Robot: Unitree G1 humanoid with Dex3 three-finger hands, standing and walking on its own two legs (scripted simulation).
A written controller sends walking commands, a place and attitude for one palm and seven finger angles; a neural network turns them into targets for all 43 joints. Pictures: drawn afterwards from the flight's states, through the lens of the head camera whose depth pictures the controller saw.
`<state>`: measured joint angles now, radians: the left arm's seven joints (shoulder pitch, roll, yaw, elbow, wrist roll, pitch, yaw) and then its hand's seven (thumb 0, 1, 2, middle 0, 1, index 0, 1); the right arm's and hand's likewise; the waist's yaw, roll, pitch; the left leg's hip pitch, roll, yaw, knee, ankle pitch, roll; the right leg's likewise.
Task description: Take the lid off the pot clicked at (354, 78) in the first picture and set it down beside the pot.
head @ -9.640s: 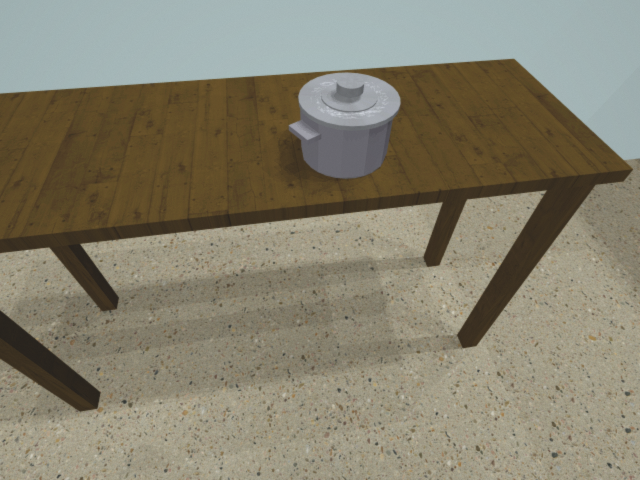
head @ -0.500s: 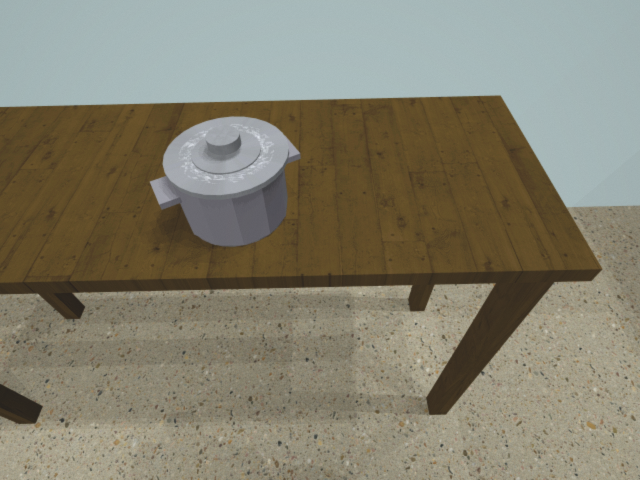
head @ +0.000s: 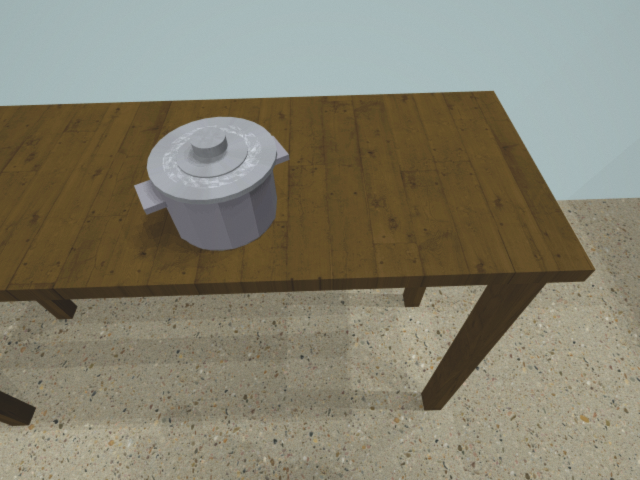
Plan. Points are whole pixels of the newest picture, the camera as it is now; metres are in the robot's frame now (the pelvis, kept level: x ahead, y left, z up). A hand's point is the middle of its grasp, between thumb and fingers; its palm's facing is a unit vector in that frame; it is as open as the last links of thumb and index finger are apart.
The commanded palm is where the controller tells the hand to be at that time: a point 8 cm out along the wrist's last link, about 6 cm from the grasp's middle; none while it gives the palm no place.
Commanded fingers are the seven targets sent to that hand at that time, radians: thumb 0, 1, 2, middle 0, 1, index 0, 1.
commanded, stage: look again from close up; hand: left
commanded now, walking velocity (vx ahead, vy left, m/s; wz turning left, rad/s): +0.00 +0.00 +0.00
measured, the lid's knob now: (209, 142) +0.49 +0.17 +0.16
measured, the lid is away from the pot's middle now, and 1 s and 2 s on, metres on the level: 0.00 0.00 0.00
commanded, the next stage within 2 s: lift the closed hand beside the body in 0.10 s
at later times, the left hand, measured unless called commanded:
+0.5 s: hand (170, 462) +0.15 +0.19 -0.03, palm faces +0.24 -0.93 -0.27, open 5.6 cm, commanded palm +0.09 +0.24 +0.00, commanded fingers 0.00 0.90 0.90 -0.90 -1.07 -0.90 -1.07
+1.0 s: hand (107, 432) +0.15 +0.21 +0.08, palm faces +0.35 -0.83 -0.43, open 3.0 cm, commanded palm +0.09 +0.25 +0.11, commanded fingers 0.00 0.90 0.90 -1.30 -1.50 -1.30 -1.50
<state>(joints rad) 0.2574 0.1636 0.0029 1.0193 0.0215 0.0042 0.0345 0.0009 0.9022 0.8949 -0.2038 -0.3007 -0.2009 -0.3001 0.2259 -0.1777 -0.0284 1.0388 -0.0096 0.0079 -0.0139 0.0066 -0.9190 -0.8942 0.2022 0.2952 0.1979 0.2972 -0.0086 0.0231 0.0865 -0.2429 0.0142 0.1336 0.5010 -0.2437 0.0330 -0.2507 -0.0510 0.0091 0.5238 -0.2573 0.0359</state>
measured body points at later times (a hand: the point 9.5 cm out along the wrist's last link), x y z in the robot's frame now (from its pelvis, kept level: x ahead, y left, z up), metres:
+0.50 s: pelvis +0.01 -0.02 +0.00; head -0.01 -0.03 +0.45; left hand +0.13 +0.23 -0.01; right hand +0.22 -0.24 -0.05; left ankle +0.02 +0.10 -0.74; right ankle +0.01 -0.14 -0.74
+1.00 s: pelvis +0.03 -0.03 +0.01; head +0.03 -0.06 +0.45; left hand +0.13 +0.26 +0.10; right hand +0.23 -0.22 -0.08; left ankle +0.02 +0.10 -0.74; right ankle +0.01 -0.14 -0.74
